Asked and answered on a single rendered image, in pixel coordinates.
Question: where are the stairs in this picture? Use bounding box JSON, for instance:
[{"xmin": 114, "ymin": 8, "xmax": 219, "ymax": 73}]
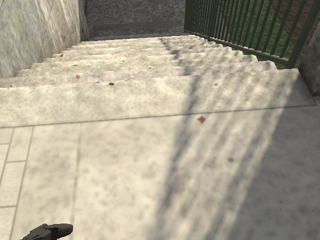
[{"xmin": 0, "ymin": 32, "xmax": 277, "ymax": 88}]

